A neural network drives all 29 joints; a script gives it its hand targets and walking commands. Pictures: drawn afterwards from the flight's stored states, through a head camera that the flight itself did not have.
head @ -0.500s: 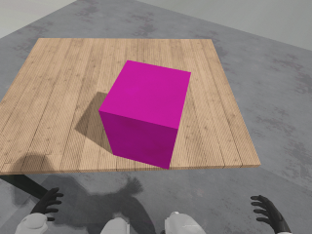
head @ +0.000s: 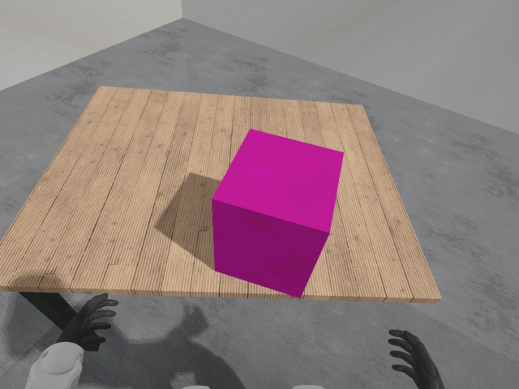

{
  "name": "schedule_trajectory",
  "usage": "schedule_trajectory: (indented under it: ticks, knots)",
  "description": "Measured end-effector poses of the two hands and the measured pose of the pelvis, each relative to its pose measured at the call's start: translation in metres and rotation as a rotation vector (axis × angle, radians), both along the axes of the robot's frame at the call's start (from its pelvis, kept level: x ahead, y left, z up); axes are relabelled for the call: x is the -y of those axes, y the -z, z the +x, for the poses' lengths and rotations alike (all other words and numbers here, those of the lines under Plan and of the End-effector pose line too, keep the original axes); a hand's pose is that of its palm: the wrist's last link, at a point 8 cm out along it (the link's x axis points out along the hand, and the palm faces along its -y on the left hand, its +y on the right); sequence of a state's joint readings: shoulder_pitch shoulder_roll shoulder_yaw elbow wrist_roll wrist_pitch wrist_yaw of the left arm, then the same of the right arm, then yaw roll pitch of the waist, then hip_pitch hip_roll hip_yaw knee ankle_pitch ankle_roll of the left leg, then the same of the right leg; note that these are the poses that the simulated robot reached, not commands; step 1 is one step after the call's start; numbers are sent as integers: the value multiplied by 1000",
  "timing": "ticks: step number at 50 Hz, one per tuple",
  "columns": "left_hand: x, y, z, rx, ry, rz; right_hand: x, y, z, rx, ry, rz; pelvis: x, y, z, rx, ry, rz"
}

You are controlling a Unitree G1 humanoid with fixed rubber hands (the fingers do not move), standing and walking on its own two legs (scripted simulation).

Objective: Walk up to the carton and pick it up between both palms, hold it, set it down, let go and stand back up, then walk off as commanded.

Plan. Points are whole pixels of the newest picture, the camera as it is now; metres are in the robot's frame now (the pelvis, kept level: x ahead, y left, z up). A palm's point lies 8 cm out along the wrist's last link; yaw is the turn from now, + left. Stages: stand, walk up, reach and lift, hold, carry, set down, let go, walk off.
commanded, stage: reach and lift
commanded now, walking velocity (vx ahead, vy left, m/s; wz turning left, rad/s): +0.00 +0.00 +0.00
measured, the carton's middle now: (275, 215) +0.46 -0.05 -0.05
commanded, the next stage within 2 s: none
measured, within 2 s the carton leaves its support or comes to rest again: neither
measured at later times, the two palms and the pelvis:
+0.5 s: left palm (93, 306) +0.24 +0.25 -0.01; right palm (400, 350) +0.18 -0.22 -0.03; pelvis +0.02 +0.00 +0.01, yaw +0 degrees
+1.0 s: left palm (104, 285) +0.27 +0.24 -0.01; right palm (375, 303) +0.24 -0.19 -0.01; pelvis +0.04 +0.01 +0.01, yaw +0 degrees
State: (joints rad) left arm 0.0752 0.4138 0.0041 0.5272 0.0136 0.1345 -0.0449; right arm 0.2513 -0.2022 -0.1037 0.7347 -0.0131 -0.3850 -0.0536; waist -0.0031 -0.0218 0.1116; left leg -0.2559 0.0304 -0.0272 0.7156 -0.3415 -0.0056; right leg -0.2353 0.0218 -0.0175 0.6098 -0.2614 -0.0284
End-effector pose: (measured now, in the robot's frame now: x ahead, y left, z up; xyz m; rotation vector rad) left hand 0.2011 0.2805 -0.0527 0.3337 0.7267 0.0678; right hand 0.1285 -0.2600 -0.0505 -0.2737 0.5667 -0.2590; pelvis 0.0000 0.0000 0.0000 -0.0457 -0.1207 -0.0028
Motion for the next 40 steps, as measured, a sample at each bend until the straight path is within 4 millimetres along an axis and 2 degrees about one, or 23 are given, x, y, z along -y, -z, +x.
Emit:
schedule_trajectory:
  ticks: [5, 10, 26, 40]
  knots:
    - [-4, -7, 9, 89, 20, -29, -10, -11, 7, 39, 1, -14, -9, -2, 4, 28, 2, -18]
    - [4, -18, 20, 176, 37, -67, -14, -20, 18, 85, -3, -14, -12, -3, 10, 42, 1, -23]
    - [30, -41, 42, 345, 86, -165, -39, -23, 51, 198, 43, 88, 2, -5, 21, 32, 4, -11]
    - [37, -45, 58, 413, 127, -209, -56, -33, 84, 282, 54, 106, -1, -6, 34, 13, 3, -15]
